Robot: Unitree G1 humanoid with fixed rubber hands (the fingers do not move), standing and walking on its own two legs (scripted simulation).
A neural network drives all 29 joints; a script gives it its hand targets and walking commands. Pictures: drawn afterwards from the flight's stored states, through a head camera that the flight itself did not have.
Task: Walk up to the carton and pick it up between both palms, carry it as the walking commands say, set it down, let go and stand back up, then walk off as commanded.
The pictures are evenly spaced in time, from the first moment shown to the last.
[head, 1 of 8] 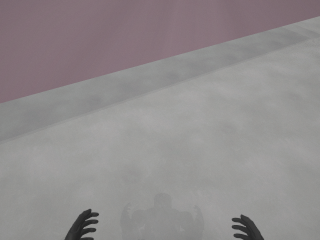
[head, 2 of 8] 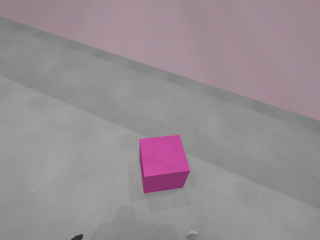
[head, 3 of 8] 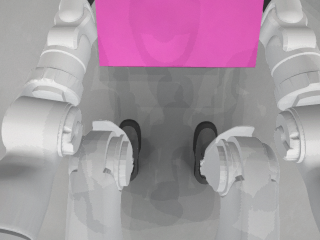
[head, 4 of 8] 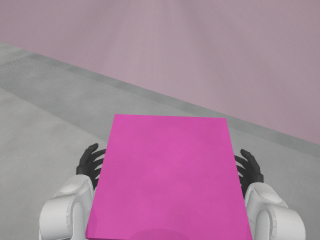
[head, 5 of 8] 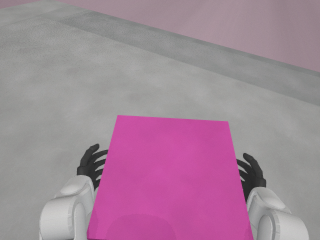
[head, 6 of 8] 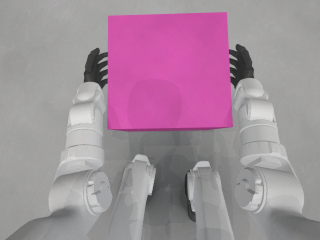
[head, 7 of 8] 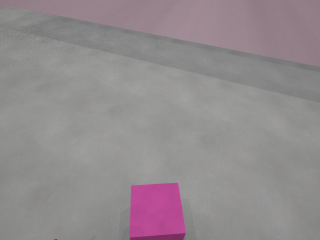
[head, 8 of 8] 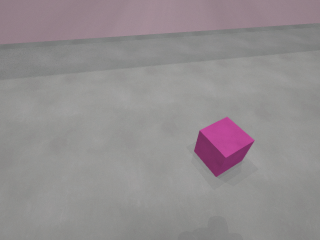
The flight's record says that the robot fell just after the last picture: no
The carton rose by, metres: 0.68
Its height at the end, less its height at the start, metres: +0.00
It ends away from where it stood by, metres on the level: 1.45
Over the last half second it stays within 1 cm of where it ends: yes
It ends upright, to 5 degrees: yes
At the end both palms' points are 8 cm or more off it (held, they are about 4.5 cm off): yes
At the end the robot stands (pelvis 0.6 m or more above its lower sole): yes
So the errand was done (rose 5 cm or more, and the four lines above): yes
